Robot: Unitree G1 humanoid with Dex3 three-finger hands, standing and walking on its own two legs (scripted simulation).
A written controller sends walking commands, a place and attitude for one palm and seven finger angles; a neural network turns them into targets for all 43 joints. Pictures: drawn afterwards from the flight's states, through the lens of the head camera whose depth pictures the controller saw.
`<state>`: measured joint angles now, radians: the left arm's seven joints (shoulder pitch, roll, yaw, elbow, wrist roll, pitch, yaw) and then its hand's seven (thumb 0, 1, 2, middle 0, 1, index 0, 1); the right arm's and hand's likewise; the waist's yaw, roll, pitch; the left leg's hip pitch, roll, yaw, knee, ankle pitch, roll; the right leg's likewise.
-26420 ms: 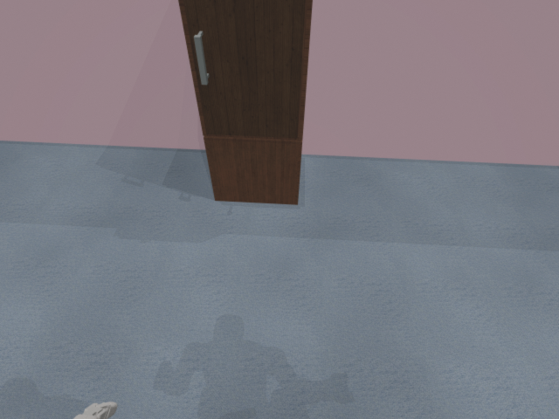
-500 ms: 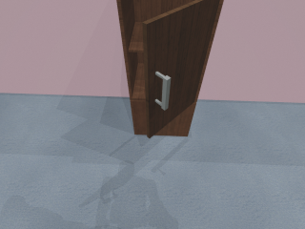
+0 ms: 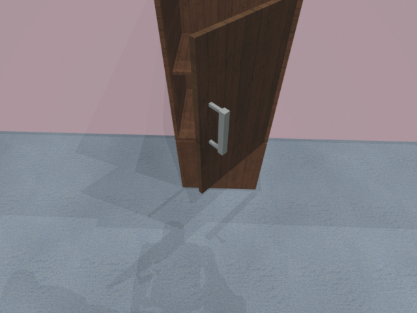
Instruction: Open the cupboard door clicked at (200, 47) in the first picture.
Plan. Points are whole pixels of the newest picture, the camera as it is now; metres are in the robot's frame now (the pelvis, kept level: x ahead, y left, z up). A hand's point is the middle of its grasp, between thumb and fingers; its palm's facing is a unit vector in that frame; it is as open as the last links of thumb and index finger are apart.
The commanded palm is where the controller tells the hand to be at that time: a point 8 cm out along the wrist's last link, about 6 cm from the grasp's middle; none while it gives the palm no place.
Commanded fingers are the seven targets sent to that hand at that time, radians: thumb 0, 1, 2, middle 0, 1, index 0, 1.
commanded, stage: walk to a spot facing it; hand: left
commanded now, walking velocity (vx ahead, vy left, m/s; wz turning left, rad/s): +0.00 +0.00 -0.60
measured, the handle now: (217, 129) +0.59 +0.02 -0.02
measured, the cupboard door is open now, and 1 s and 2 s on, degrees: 47 47 47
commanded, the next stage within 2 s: none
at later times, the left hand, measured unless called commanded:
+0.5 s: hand out of the picture +0.09 +0.16 -0.16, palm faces -0.14 -0.93 -0.33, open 7.3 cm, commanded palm none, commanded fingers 0.00 0.90 0.90 -0.20 -0.30 -0.20 -0.30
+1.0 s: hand out of the picture +0.14 +0.14 -0.18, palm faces -0.39 -0.89 -0.24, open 7.3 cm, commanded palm none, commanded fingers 0.00 0.90 0.90 -0.20 -0.30 -0.20 -0.30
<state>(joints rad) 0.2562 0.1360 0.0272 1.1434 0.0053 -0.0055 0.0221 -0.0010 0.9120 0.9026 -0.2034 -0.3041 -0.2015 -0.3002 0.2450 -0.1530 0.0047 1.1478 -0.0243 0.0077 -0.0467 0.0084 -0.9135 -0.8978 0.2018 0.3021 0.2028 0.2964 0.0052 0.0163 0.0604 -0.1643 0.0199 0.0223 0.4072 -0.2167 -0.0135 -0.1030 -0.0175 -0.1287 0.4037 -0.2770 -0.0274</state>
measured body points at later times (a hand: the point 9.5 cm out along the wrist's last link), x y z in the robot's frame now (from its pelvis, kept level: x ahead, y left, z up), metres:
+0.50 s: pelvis -0.02 -0.04 -0.02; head +0.03 -0.09 +0.43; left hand +0.10 +0.21 -0.14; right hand -0.02 -0.30 -0.19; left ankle -0.02 +0.12 -0.69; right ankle -0.04 -0.10 -0.74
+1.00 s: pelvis +0.03 -0.04 -0.01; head +0.09 -0.06 +0.44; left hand +0.16 +0.18 -0.16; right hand +0.06 -0.32 -0.13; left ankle +0.09 +0.08 -0.73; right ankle -0.04 -0.10 -0.74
